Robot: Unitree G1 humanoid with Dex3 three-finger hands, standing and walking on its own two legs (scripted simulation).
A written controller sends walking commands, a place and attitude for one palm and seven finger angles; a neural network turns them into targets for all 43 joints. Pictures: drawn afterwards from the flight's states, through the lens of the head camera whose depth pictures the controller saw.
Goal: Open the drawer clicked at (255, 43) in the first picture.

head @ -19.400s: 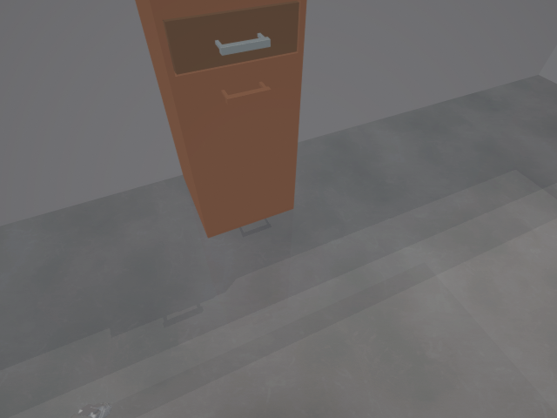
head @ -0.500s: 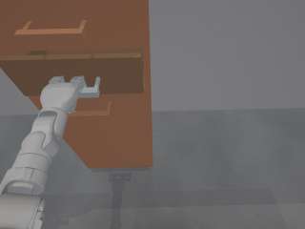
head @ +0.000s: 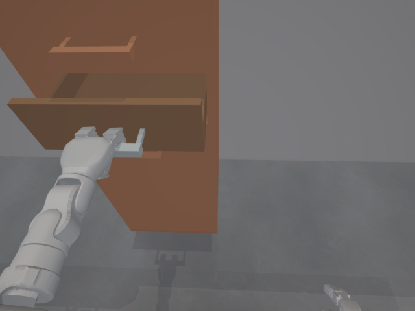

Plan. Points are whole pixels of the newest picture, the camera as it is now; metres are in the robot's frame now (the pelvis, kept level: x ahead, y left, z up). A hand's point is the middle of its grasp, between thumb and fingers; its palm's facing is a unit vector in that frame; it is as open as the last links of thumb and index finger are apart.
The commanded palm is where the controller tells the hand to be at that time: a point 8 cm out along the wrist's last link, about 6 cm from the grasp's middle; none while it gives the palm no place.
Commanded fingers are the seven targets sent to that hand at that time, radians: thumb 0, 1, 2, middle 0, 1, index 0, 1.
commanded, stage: pull the drawer open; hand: left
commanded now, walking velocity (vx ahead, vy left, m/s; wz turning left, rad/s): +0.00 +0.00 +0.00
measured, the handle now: (108, 141) +0.42 +0.23 +0.08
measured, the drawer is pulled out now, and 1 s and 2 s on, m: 0.10 0.22 0.30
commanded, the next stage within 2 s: open the thumb to release the handle in 1.94 s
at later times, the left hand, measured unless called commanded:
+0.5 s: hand (92, 199) +0.30 +0.24 +0.06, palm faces +0.01 -0.07 -1.00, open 5.5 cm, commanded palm +0.27 +0.24 +0.12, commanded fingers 0.00 0.90 0.90 -0.40 -1.35 -0.40 -1.35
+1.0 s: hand (83, 225) +0.25 +0.24 +0.06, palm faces +0.02 -0.09 -1.00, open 5.5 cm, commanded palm +0.21 +0.24 +0.12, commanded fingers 0.00 0.90 0.90 -0.40 -1.35 -0.40 -1.35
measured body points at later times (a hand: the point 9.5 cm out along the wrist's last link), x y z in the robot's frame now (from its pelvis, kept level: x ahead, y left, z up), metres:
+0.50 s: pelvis -0.01 -0.01 +0.00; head +0.02 -0.03 +0.45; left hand +0.29 +0.24 +0.12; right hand +0.17 -0.25 -0.11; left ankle -0.02 +0.11 -0.73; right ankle -0.01 -0.11 -0.73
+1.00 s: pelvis -0.01 -0.01 +0.00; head +0.01 -0.04 +0.45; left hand +0.24 +0.24 +0.12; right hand +0.20 -0.22 -0.10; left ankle -0.02 +0.11 -0.73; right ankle -0.01 -0.11 -0.73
